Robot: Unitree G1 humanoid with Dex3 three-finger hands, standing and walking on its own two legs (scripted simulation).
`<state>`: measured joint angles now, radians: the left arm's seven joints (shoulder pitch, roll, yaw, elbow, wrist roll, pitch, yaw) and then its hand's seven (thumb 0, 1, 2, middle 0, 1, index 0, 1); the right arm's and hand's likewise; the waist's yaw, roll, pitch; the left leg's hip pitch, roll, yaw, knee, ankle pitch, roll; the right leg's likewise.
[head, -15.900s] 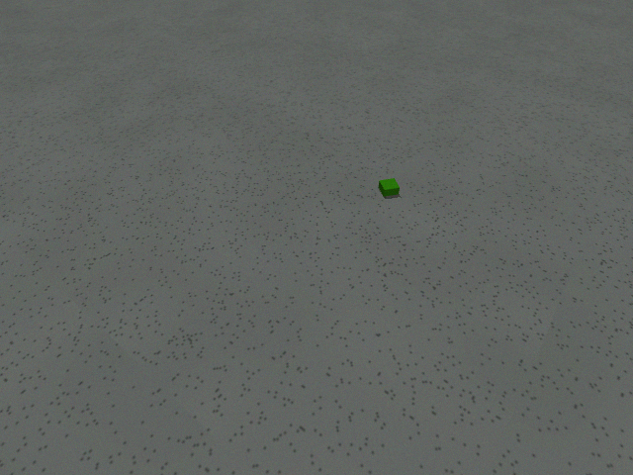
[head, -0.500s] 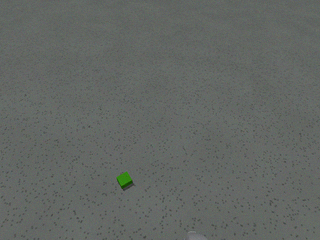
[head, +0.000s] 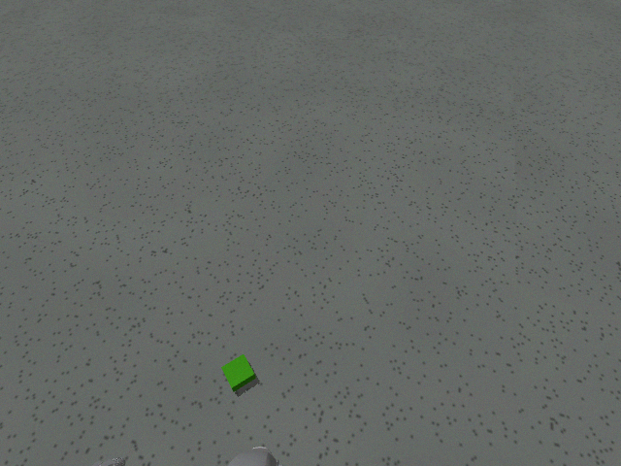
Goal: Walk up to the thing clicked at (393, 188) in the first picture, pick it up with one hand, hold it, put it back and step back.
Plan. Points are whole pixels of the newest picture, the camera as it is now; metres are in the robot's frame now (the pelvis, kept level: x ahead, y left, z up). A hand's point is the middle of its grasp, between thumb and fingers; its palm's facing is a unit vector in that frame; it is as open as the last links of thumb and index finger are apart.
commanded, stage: walk up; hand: left
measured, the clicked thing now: (238, 372) +0.46 +0.25 -0.74
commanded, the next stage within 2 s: none
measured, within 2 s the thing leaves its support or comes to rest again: neither
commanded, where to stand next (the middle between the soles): +0.08 +0.00 m, yaw +2 degrees
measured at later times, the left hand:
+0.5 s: hand out of the picture +0.02 +0.25 -0.14, palm faces -0.02 -0.91 -0.42, open 7.3 cm
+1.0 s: hand out of the picture +0.02 +0.23 -0.13, palm faces +0.04 -0.94 -0.34, open 7.4 cm
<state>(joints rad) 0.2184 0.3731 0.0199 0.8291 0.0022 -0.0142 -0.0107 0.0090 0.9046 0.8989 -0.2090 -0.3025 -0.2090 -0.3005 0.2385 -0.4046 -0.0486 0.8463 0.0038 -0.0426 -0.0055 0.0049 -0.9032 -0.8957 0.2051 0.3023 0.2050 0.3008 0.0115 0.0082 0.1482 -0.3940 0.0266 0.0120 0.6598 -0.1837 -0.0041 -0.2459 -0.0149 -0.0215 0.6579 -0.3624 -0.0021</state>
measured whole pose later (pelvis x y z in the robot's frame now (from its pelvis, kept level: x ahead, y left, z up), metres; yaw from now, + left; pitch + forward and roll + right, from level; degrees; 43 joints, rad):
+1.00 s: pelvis -0.05 -0.02 +0.01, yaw +2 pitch -4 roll +0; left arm 0.17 0.34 0.02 1.03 0.02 -0.01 -0.02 0.01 0.91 0.90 -0.21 -0.30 -0.21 -0.30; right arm 0.17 -0.37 -0.02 1.02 -0.01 0.01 0.02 0.01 -0.90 -0.90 0.21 0.30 0.21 0.30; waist 0.00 0.02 0.03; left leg -0.22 -0.01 -0.06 0.54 -0.26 0.00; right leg -0.20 -0.04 -0.02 0.54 -0.28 0.01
